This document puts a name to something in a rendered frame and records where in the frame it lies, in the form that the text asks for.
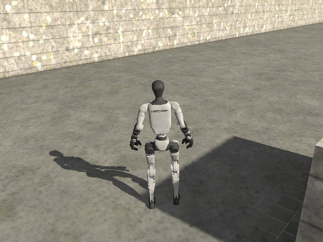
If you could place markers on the left robot foot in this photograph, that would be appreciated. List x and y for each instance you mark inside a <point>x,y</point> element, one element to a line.
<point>151,204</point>

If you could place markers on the robot right hand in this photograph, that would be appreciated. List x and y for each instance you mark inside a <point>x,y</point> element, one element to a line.
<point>188,141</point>

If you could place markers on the robot left hand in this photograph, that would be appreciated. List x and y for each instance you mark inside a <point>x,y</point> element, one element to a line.
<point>134,143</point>

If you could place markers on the left robot upper arm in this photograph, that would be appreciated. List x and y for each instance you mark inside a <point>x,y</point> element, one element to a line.
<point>140,118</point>

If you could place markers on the robot left forearm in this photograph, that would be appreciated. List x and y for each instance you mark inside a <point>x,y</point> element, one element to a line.
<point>135,134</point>

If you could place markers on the right robot upper arm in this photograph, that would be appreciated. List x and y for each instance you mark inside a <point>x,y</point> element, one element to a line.
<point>178,113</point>

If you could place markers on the robot right forearm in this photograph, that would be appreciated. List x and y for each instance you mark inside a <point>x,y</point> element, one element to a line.
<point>186,132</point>

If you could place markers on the robot left thigh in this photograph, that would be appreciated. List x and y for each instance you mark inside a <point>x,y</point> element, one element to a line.
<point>150,154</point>

